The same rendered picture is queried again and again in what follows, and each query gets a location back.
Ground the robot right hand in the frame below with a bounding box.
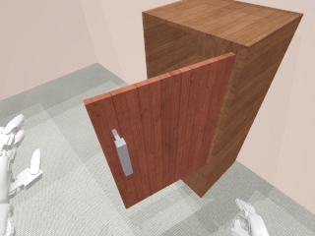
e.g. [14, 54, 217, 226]
[231, 199, 270, 236]

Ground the robot left forearm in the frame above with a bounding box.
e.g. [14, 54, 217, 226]
[0, 203, 16, 236]

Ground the handle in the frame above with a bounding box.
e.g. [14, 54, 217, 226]
[111, 129, 133, 176]

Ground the robot left hand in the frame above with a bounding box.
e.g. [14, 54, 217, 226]
[0, 114, 43, 204]

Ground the cupboard door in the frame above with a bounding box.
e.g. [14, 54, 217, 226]
[83, 52, 236, 209]

